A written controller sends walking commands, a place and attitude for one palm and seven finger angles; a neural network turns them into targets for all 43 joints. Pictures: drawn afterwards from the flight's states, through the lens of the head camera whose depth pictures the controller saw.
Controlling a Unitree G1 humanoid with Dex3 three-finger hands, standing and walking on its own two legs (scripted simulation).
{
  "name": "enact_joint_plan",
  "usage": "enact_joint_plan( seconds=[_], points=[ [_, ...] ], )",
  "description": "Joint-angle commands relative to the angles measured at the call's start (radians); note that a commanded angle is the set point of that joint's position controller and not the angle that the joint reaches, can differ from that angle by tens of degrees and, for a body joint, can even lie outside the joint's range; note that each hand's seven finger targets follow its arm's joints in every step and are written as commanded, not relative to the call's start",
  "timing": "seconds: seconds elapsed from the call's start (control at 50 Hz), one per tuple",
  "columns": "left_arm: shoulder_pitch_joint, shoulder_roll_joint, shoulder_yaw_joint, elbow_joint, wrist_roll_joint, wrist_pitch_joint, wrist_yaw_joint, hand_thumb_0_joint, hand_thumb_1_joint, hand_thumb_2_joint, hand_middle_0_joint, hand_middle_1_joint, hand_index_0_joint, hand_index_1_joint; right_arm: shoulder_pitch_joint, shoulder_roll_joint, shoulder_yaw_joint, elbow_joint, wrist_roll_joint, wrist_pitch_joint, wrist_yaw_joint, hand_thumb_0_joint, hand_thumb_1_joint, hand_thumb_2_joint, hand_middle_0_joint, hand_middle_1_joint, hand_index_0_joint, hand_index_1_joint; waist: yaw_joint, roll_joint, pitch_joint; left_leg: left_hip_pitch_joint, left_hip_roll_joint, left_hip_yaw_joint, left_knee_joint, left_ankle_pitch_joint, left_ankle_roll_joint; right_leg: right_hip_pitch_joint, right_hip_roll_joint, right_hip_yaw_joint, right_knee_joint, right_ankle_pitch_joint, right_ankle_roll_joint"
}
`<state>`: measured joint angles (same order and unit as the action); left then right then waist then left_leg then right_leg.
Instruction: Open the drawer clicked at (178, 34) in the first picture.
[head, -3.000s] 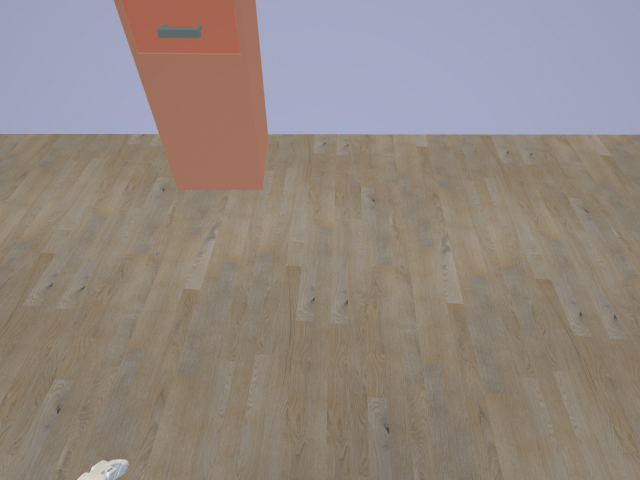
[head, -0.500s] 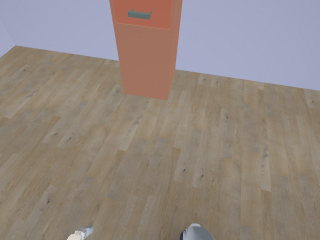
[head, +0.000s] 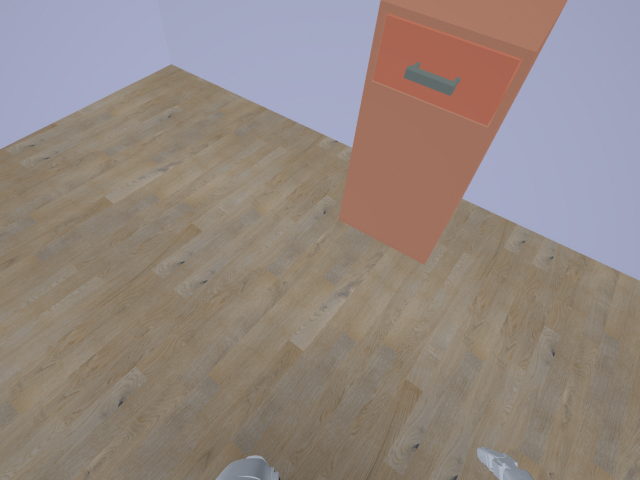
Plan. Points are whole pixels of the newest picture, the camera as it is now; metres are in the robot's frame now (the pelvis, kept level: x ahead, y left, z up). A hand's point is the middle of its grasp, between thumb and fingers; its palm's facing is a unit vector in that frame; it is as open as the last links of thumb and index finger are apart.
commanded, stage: walk to a spot facing it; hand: left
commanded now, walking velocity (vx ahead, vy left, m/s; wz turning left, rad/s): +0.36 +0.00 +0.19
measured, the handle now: (433, 76) +1.06 -0.19 -0.02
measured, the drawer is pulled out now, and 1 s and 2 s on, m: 0.00 0.00 0.00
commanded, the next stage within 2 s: turn to face it in 0.24 s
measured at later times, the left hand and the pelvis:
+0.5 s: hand (232, 369) +0.29 +0.16 -0.15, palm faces -0.05 -0.98 -0.18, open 7.4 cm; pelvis +0.20 -0.01 +0.01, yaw -3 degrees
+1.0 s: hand (246, 310) +0.38 +0.16 -0.14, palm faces -0.19 -0.95 -0.24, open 7.4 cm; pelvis +0.27 -0.02 +0.02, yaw -17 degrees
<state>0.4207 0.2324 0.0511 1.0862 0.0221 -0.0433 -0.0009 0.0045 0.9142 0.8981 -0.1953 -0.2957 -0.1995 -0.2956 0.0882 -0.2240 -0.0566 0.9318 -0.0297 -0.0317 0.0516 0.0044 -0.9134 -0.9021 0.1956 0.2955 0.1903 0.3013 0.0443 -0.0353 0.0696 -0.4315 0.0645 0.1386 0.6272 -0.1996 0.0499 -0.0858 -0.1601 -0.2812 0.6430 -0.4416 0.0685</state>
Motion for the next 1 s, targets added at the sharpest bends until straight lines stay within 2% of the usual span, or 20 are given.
enact_joint_plan(
  seconds=[0.0,0.04,0.08,0.1,0.18,0.3,0.4,0.46,0.48,0.5,0.52,0.54,0.56,0.6,0.64,0.68,0.76,0.88,0.94,0.98],
  points=[
    [-0.137,0.081,0.011,-0.156,-0.009,-0.016,0.001,0.0,0.9,0.9,-0.2,-0.3,-0.2,-0.3,0.364,-0.27,-0.058,0.06,0.014,-0.012,-0.052,0.0,-0.9,-0.9,0.2,0.3,0.2,0.3,-0.175,0.236,-0.19,0.584,0.383,-0.604,-0.375,-0.087,0.159,-0.634,0.034,0.212,0.664,-0.094,-0.038],
    [-0.12,0.067,0.016,-0.101,0.002,-0.008,-0.008,0.0,0.9,0.9,-0.2,-0.3,-0.2,-0.3,0.22,-0.162,-0.025,0.026,0.015,-0.025,-0.06,0.0,-0.9,-0.9,0.2,0.3,0.2,0.3,-0.102,0.149,-0.074,0.377,0.28,-0.421,-0.391,-0.06,0.108,-0.577,-0.026,0.255,0.631,0.07,-0.035],
    [-0.049,0.04,0.011,-0.053,0.01,0.006,-0.012,0.0,0.9,0.9,-0.2,-0.3,-0.2,-0.3,0.175,-0.107,-0.01,0.037,0.016,-0.042,-0.06,0.0,-0.9,-0.9,0.2,0.3,0.2,0.3,-0.047,0.147,-0.067,0.278,0.205,-0.279,-0.414,0.051,0.072,-0.469,-0.032,0.247,0.554,0.149,-0.025],
    [-0.027,0.031,0.009,-0.044,0.01,0.015,-0.011,0.0,0.9,0.9,-0.2,-0.3,-0.2,-0.3,0.177,-0.097,-0.008,0.04,0.017,-0.044,-0.06,0.0,-0.9,-0.9,0.2,0.3,0.2,0.3,-0.038,0.135,-0.076,0.268,0.191,-0.243,-0.428,0.064,0.076,-0.447,-0.024,0.241,0.53,0.166,-0.021],
    [-0.075,0.014,0.012,-0.051,0.011,0.031,-0.006,0.0,0.9,0.9,-0.2,-0.3,-0.2,-0.3,0.24,-0.062,-0.014,0.078,0.019,-0.049,-0.066,0.0,-0.9,-0.9,0.2,0.3,0.2,0.3,-0.037,0.081,-0.021,0.318,0.184,-0.212,-0.468,0.157,0.082,-0.523,-0.012,0.24,0.466,0.253,-0.008],
    [-0.216,0.003,0.011,-0.094,0.005,0.038,-0.011,0.0,0.9,0.9,-0.2,-0.3,-0.2,-0.3,0.313,-0.051,-0.007,0.126,0.018,-0.053,-0.078,0.0,-0.9,-0.9,0.2,0.3,0.2,0.3,-0.054,0.113,0.048,0.39,0.199,-0.148,-0.457,0.297,0.11,-0.576,0.001,0.237,0.287,0.291,-0.015],
    [-0.29,-0.028,0.001,-0.116,0.001,0.033,-0.005,0.0,0.9,0.9,-0.2,-0.3,-0.2,-0.3,0.36,-0.051,-0.005,0.168,0.003,-0.04,-0.088,0.0,-0.9,-0.9,0.2,0.3,0.2,0.3,-0.079,0.136,0.061,0.439,0.219,-0.055,-0.335,0.588,0.087,-0.458,0.07,0.189,0.069,0.246,-0.07],
    [-0.199,-0.004,0.012,-0.106,0.005,0.026,-0.009,0.0,0.9,0.9,-0.2,-0.3,-0.2,-0.3,0.327,-0.084,-0.011,0.161,0.006,-0.027,-0.095,0.0,-0.9,-0.9,0.2,0.3,0.2,0.3,-0.031,0.14,0.005,0.429,0.222,-0.008,-0.144,0.721,0.06,-0.277,0.135,0.145,-0.022,0.253,-0.097],
    [-0.101,0.023,0.021,-0.082,0.007,0.021,-0.009,0.0,0.9,0.9,-0.2,-0.3,-0.2,-0.3,0.308,-0.098,-0.015,0.154,0.012,-0.024,-0.093,0.0,-0.9,-0.9,0.2,0.3,0.2,0.3,0.017,0.114,-0.046,0.4,0.201,0.014,-0.011,0.704,0.034,-0.156,0.151,0.134,-0.09,0.327,-0.1],
    [0.007,0.081,0.036,-0.053,0.012,0.006,-0.004,0.0,0.9,0.9,-0.2,-0.3,-0.2,-0.3,0.299,-0.086,-0.016,0.136,0.021,-0.024,-0.09,0.0,-0.9,-0.9,0.2,0.3,0.2,0.3,0.059,0.039,-0.133,0.274,0.15,0.05,0.211,0.549,-0.011,0.05,0.075,0.209,-0.13,0.607,-0.13],
    [0.089,0.189,0.06,-0.041,0.008,-0.007,0.007,0.0,0.9,0.9,-0.2,-0.3,-0.2,-0.3,0.327,-0.028,-0.011,0.109,0.036,-0.031,-0.088,0.0,-0.9,-0.9,0.2,0.3,0.2,0.3,0.06,-0.194,-0.249,-0.018,-0.007,0.074,0.558,-0.145,-0.074,0.29,-0.221,0.624,-0.143,1.144,-0.277],
    [0.106,0.205,0.058,-0.043,-0.019,0.0,0.015,0.0,0.9,0.9,-0.2,-0.3,-0.2,-0.3,0.285,-0.034,-0.007,0.091,0.038,-0.024,-0.097,0.0,-0.9,-0.9,0.2,0.3,0.2,0.3,0.066,-0.142,-0.29,-0.064,-0.037,-0.063,0.699,-0.433,-0.087,0.267,-0.299,0.696,-0.209,1.269,-0.385],
    [0.02,0.191,0.059,-0.077,-0.017,0.006,0.023,0.0,0.9,0.9,-0.2,-0.3,-0.2,-0.3,0.242,-0.024,-0.006,0.078,0.031,-0.015,-0.096,0.0,-0.9,-0.9,0.2,0.3,0.2,0.3,0.046,-0.143,-0.266,-0.094,0.005,-0.145,0.719,-0.383,-0.09,0.168,-0.251,0.682,-0.24,1.092,-0.369],
    [-0.143,0.117,0.046,-0.128,-0.017,0.019,0.032,0.0,0.9,0.9,-0.2,-0.3,-0.2,-0.3,0.2,-0.029,-0.007,0.075,0.019,0.013,-0.089,0.0,-0.9,-0.9,0.2,0.3,0.2,0.3,-0.018,-0.002,-0.146,-0.076,0.062,-0.15,0.661,-0.256,-0.099,-0.05,-0.165,0.572,-0.304,0.77,-0.314],
    [-0.214,0.107,0.042,-0.144,-0.008,0.021,0.031,0.0,0.9,0.9,-0.2,-0.3,-0.2,-0.3,0.234,-0.01,-0.007,0.082,0.01,0.043,-0.084,0.0,-0.9,-0.9,0.2,0.3,0.2,0.3,-0.068,0.001,-0.123,-0.016,0.062,-0.131,0.567,-0.215,-0.117,-0.193,-0.109,0.491,-0.331,0.65,-0.262],
    [-0.221,0.109,0.046,-0.147,-0.002,0.024,0.026,0.0,0.9,0.9,-0.2,-0.3,-0.2,-0.3,0.244,-0.007,-0.009,0.075,0.007,0.055,-0.079,0.0,-0.9,-0.9,0.2,0.3,0.2,0.3,-0.074,-0.026,-0.133,-0.004,0.046,-0.119,0.505,-0.18,-0.124,-0.217,-0.066,0.487,-0.345,0.543,-0.243],
    [-0.201,0.127,0.054,-0.158,-0.002,0.035,0.014,0.0,0.9,0.9,-0.2,-0.3,-0.2,-0.3,0.171,-0.037,-0.015,0.026,0.004,0.06,-0.074,0.0,-0.9,-0.9,0.2,0.3,0.2,0.3,-0.053,-0.082,-0.131,-0.059,0.028,-0.122,0.427,-0.149,-0.133,-0.174,-0.031,0.535,-0.359,0.382,-0.227],
    [-0.166,0.153,0.063,-0.183,0.004,0.05,0.01,0.0,0.9,0.9,-0.2,-0.3,-0.2,-0.3,0.044,-0.061,-0.015,-0.045,0.015,0.054,-0.074,0.0,-0.9,-0.9,0.2,0.3,0.2,0.3,-0.011,-0.105,-0.102,-0.019,-0.009,-0.127,0.254,-0.201,-0.127,-0.162,-0.03,0.639,-0.352,0.349,-0.243],
    [-0.191,0.175,0.07,-0.209,0.007,0.058,0.014,0.0,0.9,0.9,-0.2,-0.3,-0.2,-0.3,0.059,-0.064,-0.011,-0.059,0.024,0.045,-0.078,0.0,-0.9,-0.9,0.2,0.3,0.2,0.3,-0.018,-0.117,-0.13,0.062,-0.036,-0.131,0.107,-0.235,-0.106,-0.139,-0.031,0.68,-0.329,0.393,-0.253],
    [-0.206,0.175,0.069,-0.215,0.003,0.065,0.014,0.0,0.9,0.9,-0.2,-0.3,-0.2,-0.3,0.096,-0.067,-0.01,-0.055,0.028,0.039,-0.083,0.0,-0.9,-0.9,0.2,0.3,0.2,0.3,-0.036,-0.107,-0.133,0.154,-0.053,-0.125,-0.035,-0.173,-0.096,-0.163,-0.01,0.683,-0.3,0.418,-0.226]
  ],
)
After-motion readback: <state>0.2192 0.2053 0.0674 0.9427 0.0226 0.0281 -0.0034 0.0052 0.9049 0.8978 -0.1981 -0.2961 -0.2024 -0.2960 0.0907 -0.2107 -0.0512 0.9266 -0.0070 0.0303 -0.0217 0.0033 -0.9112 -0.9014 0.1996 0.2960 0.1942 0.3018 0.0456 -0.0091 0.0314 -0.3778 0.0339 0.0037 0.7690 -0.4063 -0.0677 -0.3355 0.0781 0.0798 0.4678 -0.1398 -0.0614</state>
